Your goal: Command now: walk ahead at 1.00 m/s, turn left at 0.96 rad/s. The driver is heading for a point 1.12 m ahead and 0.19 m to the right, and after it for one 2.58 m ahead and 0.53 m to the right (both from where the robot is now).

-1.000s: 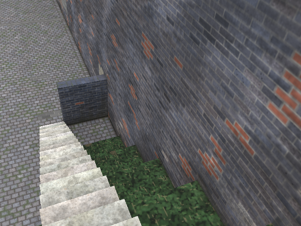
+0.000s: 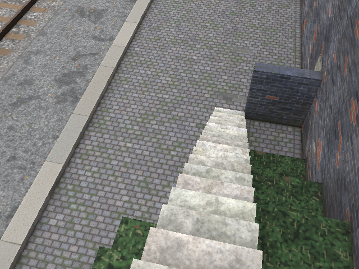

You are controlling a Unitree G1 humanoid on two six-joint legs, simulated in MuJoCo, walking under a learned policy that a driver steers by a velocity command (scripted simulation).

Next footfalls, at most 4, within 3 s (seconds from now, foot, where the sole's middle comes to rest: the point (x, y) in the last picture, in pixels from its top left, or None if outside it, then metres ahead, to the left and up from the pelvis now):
0.18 right None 0.18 -0.09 -0.90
0.58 left None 0.47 0.26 -1.06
0.68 right None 0.34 0.00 -0.93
1.20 right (191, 228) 0.87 -0.04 -1.34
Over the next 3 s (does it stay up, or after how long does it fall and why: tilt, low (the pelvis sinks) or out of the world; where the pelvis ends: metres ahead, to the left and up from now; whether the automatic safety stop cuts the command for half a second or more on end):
falls after 1.42 s (tilt)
